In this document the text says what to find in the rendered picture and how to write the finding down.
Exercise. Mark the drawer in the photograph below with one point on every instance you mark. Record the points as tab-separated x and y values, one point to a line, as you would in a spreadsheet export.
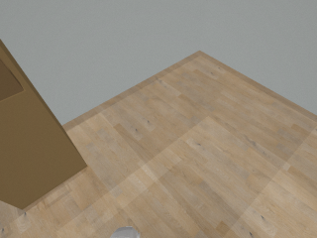
9	84

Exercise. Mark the robot left thigh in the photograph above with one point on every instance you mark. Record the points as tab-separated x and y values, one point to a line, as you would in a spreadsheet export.
126	232

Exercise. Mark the cabinet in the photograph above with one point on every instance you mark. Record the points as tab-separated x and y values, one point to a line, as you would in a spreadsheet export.
36	154

